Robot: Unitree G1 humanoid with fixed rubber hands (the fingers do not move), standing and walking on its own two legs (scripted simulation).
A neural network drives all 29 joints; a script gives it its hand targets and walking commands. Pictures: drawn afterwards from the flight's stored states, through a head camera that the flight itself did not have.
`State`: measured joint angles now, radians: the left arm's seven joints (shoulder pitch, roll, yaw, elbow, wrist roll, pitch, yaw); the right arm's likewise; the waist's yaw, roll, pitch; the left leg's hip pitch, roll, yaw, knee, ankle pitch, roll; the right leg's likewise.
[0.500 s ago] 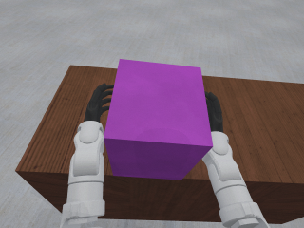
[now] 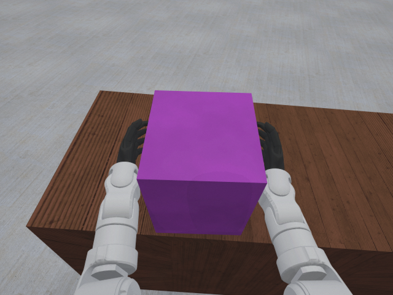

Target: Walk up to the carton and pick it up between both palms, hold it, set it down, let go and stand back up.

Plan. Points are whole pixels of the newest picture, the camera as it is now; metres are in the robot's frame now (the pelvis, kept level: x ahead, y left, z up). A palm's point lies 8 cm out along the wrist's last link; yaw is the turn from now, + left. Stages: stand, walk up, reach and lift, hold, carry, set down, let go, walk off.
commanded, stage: set down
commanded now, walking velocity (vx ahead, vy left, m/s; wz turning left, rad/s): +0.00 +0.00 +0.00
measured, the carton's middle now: (200, 167) +0.39 +0.00 +0.05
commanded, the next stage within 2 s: none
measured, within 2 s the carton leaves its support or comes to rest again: rests again in 1.24 s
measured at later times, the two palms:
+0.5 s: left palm (145, 165) +0.40 +0.12 +0.04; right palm (275, 179) +0.36 -0.17 +0.04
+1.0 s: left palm (140, 167) +0.40 +0.13 +0.03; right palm (271, 176) +0.36 -0.16 +0.05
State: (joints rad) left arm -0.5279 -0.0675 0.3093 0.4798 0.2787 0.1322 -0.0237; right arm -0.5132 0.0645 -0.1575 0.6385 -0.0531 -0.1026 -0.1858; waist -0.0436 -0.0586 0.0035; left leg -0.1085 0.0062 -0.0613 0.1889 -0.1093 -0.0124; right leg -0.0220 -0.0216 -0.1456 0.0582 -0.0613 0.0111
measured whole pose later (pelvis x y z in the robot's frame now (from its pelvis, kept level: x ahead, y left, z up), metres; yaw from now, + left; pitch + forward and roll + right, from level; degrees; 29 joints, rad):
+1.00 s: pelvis -0.02 +0.01 +0.00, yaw -2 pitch +16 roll -1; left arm -0.76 0.00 0.47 1.11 0.32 -0.24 0.01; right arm -0.65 0.13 -0.51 0.90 -0.42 -0.25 -0.14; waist -0.05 -0.02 -0.17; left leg -0.41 0.00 -0.03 0.17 -0.04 0.00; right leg -0.35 -0.03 -0.11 0.08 0.00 0.01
